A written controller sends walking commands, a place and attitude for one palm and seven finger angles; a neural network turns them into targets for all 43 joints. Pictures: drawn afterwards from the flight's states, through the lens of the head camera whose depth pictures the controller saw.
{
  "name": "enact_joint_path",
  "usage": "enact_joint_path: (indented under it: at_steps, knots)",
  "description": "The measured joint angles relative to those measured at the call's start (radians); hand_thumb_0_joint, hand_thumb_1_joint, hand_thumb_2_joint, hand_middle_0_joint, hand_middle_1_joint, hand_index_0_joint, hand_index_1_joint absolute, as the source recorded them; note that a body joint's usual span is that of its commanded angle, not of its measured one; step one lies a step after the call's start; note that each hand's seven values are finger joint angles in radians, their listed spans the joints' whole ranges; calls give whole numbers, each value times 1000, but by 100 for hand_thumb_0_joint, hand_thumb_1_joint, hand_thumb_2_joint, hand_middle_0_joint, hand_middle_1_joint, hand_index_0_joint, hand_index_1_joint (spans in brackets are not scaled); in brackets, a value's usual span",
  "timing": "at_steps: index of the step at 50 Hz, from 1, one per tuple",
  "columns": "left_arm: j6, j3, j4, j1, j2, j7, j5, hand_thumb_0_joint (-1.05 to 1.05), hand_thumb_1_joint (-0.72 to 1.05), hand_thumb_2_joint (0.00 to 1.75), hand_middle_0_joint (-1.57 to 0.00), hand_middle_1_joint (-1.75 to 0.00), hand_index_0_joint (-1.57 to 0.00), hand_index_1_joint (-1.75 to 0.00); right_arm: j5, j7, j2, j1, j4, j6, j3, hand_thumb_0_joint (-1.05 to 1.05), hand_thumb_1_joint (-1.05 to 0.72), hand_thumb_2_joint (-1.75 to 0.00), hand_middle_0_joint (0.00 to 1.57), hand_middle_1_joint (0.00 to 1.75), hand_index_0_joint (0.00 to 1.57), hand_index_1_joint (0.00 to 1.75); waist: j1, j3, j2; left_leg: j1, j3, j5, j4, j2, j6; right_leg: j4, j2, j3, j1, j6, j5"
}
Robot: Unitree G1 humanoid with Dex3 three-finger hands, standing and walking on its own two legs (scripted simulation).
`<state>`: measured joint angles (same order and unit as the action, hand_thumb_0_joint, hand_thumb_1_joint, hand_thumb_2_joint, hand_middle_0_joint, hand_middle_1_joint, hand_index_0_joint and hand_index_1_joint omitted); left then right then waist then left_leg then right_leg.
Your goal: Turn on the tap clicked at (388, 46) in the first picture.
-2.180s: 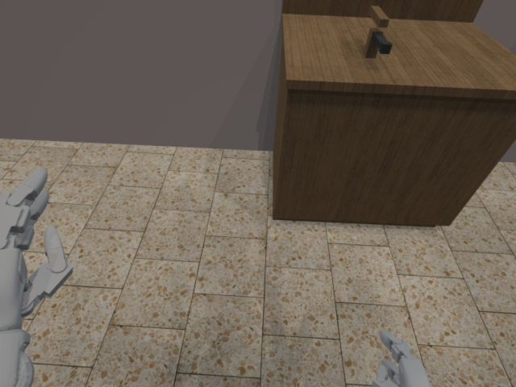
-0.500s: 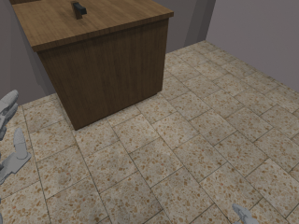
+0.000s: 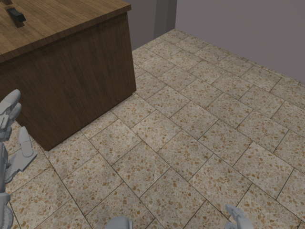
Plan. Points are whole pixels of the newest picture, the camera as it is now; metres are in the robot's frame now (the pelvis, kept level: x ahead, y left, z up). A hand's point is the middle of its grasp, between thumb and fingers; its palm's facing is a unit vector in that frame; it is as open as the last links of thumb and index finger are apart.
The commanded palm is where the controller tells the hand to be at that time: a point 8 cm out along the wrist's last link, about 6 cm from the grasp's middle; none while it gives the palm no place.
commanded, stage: walk to a spot facing it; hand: left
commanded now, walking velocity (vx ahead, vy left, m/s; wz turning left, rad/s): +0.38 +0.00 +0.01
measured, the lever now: (20, 17) +0.90 +0.62 +0.13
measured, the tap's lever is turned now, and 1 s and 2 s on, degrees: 0 0 0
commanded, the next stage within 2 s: turn to face it in 0.76 s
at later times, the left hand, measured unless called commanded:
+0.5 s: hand (72, 83) +0.39 +0.20 +0.19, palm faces +0.33 -0.81 -0.49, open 7.4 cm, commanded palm +0.34 +0.25 +0.19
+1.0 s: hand (90, 46) +0.56 +0.20 +0.19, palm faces +0.41 -0.81 -0.42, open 7.4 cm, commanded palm +0.48 +0.24 +0.19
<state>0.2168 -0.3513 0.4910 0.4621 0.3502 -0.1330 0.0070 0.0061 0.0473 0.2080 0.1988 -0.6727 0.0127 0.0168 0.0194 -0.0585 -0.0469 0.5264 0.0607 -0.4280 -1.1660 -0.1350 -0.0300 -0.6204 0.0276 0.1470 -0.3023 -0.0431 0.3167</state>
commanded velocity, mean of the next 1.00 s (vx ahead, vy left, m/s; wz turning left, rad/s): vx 0.28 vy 0.00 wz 0.15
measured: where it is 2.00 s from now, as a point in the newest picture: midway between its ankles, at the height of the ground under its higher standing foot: (176, 209)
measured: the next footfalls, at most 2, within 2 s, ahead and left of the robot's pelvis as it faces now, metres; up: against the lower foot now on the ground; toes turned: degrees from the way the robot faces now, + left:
left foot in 0.18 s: +0.18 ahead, +0.14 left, +0.00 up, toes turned +10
right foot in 0.54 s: +0.26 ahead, -0.15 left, +0.00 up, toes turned -15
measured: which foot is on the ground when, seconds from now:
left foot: up 0.00-0.16, down 0.18-0.54, up 0.56-0.88, down 0.90-1.00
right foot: down 0.00-0.20, up 0.22-0.52, down 0.54-0.90, up 0.92-1.00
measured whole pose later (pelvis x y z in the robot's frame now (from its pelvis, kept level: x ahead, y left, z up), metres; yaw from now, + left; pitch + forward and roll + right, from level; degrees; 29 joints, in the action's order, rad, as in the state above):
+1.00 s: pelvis +0.33 -0.04 -0.01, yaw +1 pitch -1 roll +1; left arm 0.22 -0.41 0.54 0.39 0.43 -0.17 0.02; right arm 0.02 0.06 0.19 0.15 -0.58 0.03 -0.04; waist 0.03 -0.10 0.05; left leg 0.39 0.16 -0.24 -0.65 -0.06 0.04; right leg -1.16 0.07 0.08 -0.37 0.04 0.57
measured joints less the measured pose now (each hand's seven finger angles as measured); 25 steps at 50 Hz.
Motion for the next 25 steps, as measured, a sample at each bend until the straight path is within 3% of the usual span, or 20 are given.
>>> enact_joint_path:
  at_steps: [4,8,10,14,16,20,25]
  knots:
    - [5,-13,45,58,18,-9,4,2,88,89,-22,-30,-22,-31,-3,14,23,14,28,-9,-22,1,-91,-90,21,30,20,30,-1,4,48,-5,54,66,264,6,11,83,6,-16,63,7,-11]
    - [7,-15,74,49,27,-27,6,2,88,89,-22,-30,-22,-31,-8,32,47,41,62,11,-40,1,-91,-90,20,30,20,30,-20,12,76,-115,106,157,538,26,24,73,11,-28,116,26,40]
    - [12,-22,79,25,29,-34,7,2,89,89,-22,-30,-21,-30,-7,41,53,39,80,24,-50,1,-91,-90,20,30,20,30,-26,15,83,-166,121,243,599,34,43,-21,18,-43,105,33,101]
    - [10,-32,-2,-65,31,-32,11,2,89,90,-21,-30,-21,-30,-5,38,1,-17,73,43,-44,1,-91,-90,20,30,19,30,-9,12,94,-189,133,172,538,35,50,-437,9,-96,-52,36,188]
    - [-2,-31,-5,-69,27,-27,12,2,89,90,-21,-30,-21,-30,-3,25,-31,-30,76,56,-26,1,-91,-90,20,30,19,30,-3,18,85,-213,135,167,570,26,43,-520,18,-86,-131,43,154]
    - [-3,-17,50,-8,17,-16,7,2,89,90,-21,-30,-21,-30,-6,6,-80,-17,90,78,10,1,-91,-90,20,30,20,30,-11,21,51,-271,146,171,642,-1,18,-370,55,-37,-193,56,69]
    - [-2,-22,38,28,36,-12,6,2,89,90,-21,-30,-21,-30,-8,9,-99,22,87,75,32,1,-90,-90,21,30,20,30,-29,14,0,-325,144,120,638,-37,-23,-57,55,26,-111,67,-1]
